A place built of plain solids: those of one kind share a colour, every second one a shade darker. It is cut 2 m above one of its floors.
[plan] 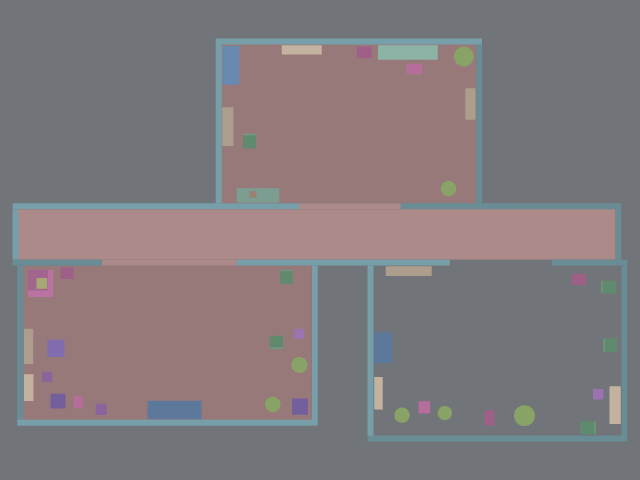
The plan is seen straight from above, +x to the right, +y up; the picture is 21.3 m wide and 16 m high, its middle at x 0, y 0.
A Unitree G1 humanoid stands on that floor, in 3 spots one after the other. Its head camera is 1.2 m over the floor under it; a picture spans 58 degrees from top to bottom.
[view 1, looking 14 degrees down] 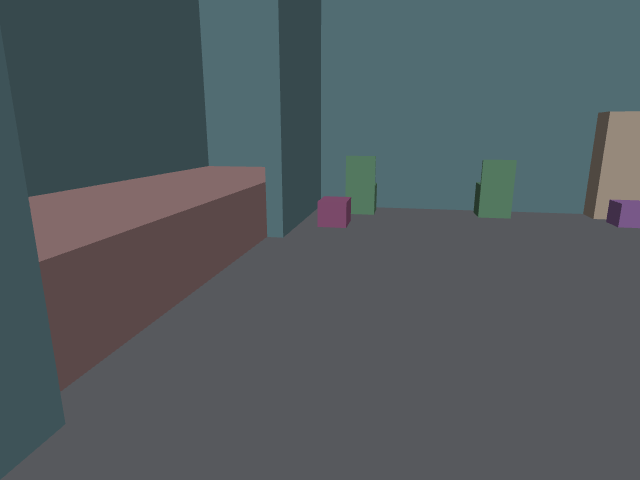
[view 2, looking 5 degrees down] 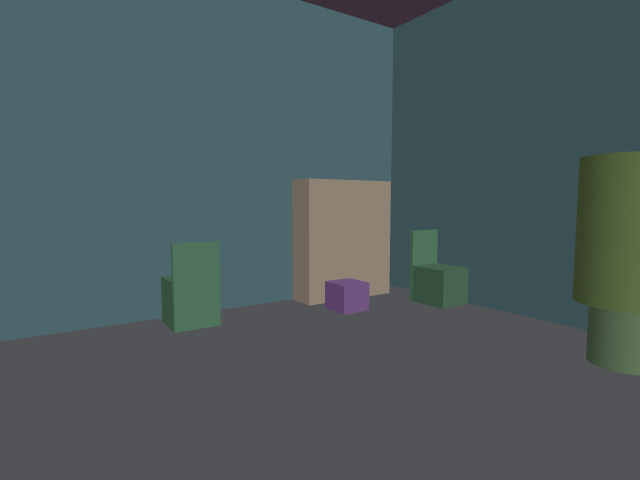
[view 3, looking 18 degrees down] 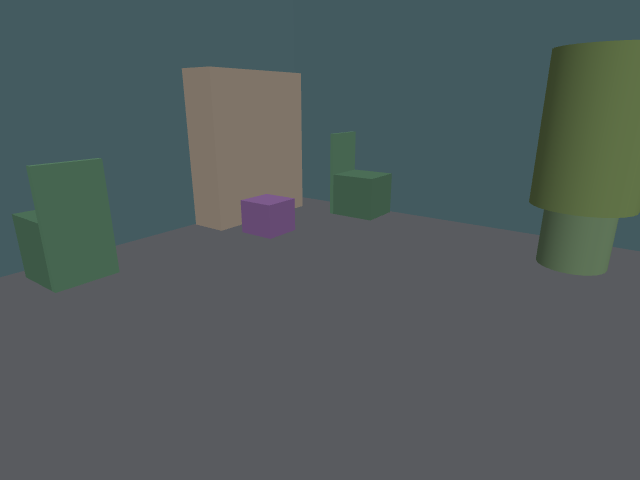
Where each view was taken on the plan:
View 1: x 2.97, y -2.21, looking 11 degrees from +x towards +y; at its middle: ground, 4.96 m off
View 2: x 5.48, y -2.21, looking -34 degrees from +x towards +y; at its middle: case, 5.05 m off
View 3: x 6.55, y -2.21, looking -54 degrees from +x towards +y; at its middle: ground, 3.88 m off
